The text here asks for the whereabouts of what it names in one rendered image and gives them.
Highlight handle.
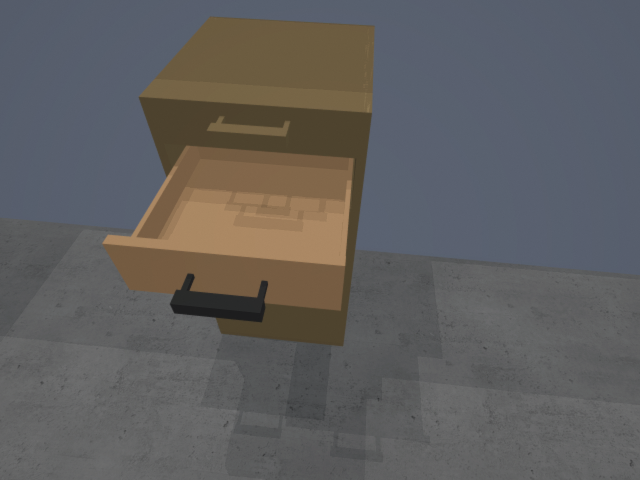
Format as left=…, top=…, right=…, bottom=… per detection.
left=207, top=123, right=289, bottom=150
left=170, top=273, right=268, bottom=322

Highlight drawer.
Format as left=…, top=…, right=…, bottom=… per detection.
left=102, top=146, right=354, bottom=311

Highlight cabinet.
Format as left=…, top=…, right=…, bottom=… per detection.
left=139, top=17, right=375, bottom=346

